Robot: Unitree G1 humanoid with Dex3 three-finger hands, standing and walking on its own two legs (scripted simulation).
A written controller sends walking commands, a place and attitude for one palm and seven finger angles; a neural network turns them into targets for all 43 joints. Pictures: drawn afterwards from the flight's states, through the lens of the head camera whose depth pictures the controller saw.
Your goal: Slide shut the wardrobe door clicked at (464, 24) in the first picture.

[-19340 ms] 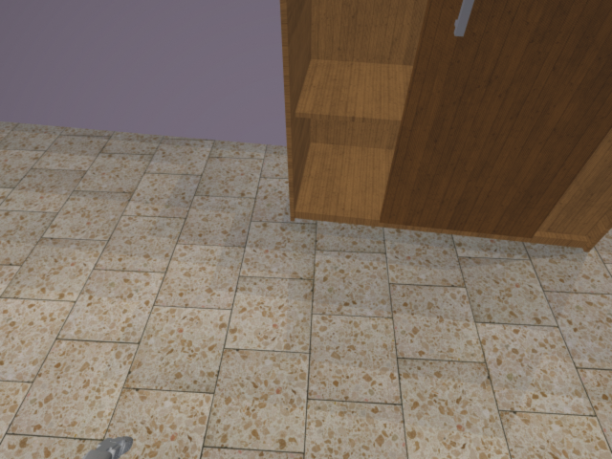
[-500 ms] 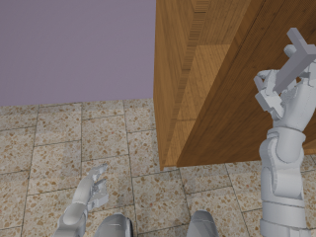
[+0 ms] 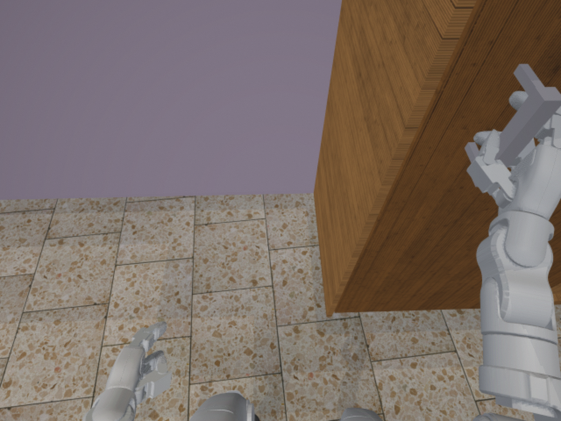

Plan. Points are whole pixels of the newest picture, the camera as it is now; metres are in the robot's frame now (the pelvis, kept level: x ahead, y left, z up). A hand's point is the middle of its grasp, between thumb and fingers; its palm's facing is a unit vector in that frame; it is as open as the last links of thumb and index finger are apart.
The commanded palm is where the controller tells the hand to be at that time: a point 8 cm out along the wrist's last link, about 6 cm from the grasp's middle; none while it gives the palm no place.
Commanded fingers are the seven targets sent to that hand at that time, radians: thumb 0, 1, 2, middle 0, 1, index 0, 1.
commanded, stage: stop walking and hold the door there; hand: right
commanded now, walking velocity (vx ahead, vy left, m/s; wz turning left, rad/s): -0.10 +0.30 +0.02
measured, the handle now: (502, 130) +0.42 -0.28 +0.17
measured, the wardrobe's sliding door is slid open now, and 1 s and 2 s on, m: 0.00 0.00 0.00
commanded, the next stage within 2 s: none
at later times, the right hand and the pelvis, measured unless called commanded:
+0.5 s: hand (487, 162) +0.38 -0.24 +0.16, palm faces +0.49 +0.84 -0.24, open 6.7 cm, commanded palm +0.33 -0.27 +0.15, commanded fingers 0.00 -0.90 -0.90 0.45 1.40 0.45 1.40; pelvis +0.00 +0.05 +0.01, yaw +6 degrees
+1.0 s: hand (488, 162) +0.38 -0.25 +0.16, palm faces +0.47 +0.84 -0.27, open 6.7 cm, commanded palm +0.33 -0.27 +0.15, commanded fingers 0.00 -0.90 -0.90 0.45 1.40 0.45 1.40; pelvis +0.02 +0.04 +0.02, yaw +7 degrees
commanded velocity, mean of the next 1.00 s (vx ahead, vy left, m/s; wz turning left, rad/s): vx -0.01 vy -0.02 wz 0.00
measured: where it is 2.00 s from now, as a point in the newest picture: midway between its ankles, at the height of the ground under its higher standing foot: outside the picture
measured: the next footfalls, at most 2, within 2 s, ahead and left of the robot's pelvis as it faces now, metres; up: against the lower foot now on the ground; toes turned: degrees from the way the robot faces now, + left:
left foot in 0.14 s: +0.08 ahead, +0.16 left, +0.00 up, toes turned +7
right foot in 0.38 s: +0.08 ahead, -0.07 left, +0.00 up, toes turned +0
